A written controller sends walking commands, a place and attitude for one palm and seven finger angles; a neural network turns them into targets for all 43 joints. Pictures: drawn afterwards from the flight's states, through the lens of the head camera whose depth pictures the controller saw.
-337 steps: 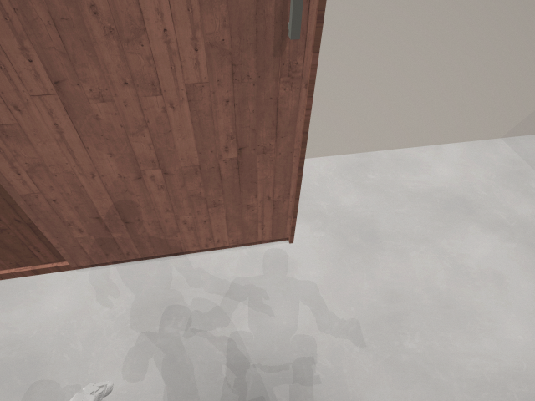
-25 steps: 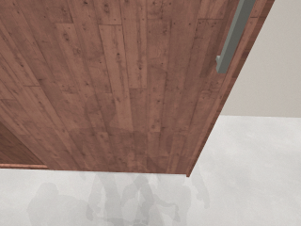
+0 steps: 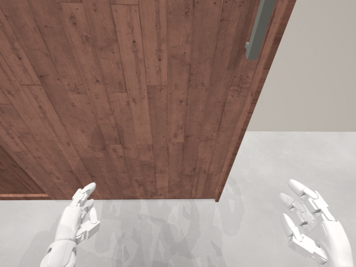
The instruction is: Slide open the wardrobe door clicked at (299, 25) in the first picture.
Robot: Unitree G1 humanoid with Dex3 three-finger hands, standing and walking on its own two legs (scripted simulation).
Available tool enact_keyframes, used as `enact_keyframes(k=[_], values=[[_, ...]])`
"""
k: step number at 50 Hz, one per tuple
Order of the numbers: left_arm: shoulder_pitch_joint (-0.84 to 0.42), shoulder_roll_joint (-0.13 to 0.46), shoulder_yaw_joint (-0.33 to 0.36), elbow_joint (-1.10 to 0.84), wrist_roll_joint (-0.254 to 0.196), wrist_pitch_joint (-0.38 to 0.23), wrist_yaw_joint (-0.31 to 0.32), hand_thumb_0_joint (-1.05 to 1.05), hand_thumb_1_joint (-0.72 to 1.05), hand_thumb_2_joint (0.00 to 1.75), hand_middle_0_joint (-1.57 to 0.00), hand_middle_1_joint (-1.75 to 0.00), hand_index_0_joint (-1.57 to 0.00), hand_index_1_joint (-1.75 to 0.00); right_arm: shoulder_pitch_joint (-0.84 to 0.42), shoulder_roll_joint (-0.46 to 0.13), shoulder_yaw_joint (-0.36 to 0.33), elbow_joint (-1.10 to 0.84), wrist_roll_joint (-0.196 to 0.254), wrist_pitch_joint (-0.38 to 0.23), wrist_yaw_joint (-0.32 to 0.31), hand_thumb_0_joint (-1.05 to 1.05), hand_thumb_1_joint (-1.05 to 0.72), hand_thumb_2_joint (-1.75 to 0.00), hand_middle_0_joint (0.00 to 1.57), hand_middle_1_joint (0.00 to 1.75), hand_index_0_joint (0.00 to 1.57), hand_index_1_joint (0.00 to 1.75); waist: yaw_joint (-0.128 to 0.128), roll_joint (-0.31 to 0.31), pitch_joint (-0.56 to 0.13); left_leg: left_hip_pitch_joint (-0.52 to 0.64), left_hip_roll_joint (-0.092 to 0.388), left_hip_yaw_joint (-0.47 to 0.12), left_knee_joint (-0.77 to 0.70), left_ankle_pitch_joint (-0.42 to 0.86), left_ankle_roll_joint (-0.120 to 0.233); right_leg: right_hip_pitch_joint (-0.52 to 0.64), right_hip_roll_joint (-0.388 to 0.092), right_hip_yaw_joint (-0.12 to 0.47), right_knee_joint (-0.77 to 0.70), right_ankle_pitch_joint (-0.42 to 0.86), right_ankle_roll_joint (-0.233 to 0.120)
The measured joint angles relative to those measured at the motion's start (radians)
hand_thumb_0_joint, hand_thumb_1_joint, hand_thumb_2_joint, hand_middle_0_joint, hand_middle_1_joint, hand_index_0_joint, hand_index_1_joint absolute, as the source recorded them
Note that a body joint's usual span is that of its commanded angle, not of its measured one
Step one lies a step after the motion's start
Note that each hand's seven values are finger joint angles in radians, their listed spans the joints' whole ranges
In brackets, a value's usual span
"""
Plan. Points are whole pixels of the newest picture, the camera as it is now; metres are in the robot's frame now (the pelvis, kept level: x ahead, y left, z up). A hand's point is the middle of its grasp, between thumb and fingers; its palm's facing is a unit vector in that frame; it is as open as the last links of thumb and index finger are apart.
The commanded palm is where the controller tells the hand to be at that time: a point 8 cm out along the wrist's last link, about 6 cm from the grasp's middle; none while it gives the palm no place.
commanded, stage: raise the hand with hooked fingers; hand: right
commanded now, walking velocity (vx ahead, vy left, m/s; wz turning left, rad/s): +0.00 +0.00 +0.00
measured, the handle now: (261, 10) +0.58 -0.15 +0.31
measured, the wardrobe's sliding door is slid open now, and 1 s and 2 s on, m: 0.00 0.00 0.00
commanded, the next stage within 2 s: move the hooked fingers beside the handle in 1.72 s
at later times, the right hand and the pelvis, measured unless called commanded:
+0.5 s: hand (342, 190) +0.23 -0.26 +0.16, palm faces +0.01 +1.00 -0.08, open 11.3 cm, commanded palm +0.20 -0.30 +0.17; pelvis +0.00 -0.02 +0.03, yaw -1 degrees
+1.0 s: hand out of the picture +0.26 -0.28 +0.27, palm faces +0.05 +0.99 -0.14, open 13.8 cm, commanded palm +0.23 -0.33 +0.28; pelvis +0.02 -0.01 +0.05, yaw -2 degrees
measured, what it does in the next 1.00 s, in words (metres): stands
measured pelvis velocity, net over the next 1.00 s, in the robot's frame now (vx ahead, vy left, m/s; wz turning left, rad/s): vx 0.02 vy -0.01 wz -0.03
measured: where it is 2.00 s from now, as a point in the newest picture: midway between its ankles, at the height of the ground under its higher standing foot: outside the picture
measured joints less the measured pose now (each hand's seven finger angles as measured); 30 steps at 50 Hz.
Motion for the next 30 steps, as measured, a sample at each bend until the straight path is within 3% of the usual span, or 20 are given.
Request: enact_keyframes(k=[4,7,12,18,30], values=[[0.026,0.014,-0.008,-0.017,-0.002,-0.014,0.026,0.01,0.90,0.90,-0.20,-0.30,-0.20,-0.30,0.016,0.001,-0.008,-0.075,-0.010,0.037,-0.073,0.01,-0.56,-0.75,0.23,0.52,0.23,0.52,-0.027,-0.003,0.023,0.035,-0.005,0.033,-0.008,0.005,0.002,0.008,-0.005,0.033,0.028,-0.006,-0.001],[0.044,0.004,-0.037,0.015,-0.002,-0.028,0.037,0.01,0.90,0.90,-0.20,-0.30,-0.20,-0.30,-0.017,-0.016,0.005,-0.137,-0.029,0.038,-0.096,0.01,-0.49,-0.73,0.23,0.56,0.23,0.57,-0.032,-0.005,0.043,0.076,-0.007,0.054,-0.037,0.018,0.001,0.031,-0.006,0.055,0.023,0.000,-0.002],[0.071,-0.037,-0.092,0.065,-0.008,-0.039,0.045,0.01,0.90,0.90,-0.21,-0.30,-0.20,-0.30,-0.117,-0.074,0.017,-0.150,-0.037,0.132,-0.067,0.01,-0.38,-0.68,0.24,0.64,0.24,0.64,-0.015,-0.019,0.069,0.145,-0.010,0.057,-0.112,0.056,-0.005,0.090,-0.008,0.058,-0.034,0.030,-0.007],[0.124,-0.063,-0.124,0.087,-0.005,-0.061,0.036,0.01,0.90,0.90,-0.21,-0.30,-0.20,-0.30,-0.155,-0.114,-0.051,-0.160,-0.001,0.262,-0.075,0.01,-0.24,-0.62,0.25,0.73,0.25,0.73,0.012,-0.038,0.072,0.207,-0.008,0.025,-0.202,0.099,-0.015,0.166,-0.006,0.025,-0.131,0.067,-0.018],[0.120,-0.013,-0.106,0.124,-0.013,-0.090,0.046,0.02,0.90,0.90,-0.21,-0.30,-0.20,-0.30,-0.211,-0.124,-0.108,-0.252,0.005,0.391,-0.063,0.00,0.04,-0.50,0.27,0.91,0.27,0.91,-0.027,-0.048,0.087,0.321,0.008,0.013,-0.307,0.130,-0.030,0.283,0.010,0.013,-0.243,0.101,-0.033]])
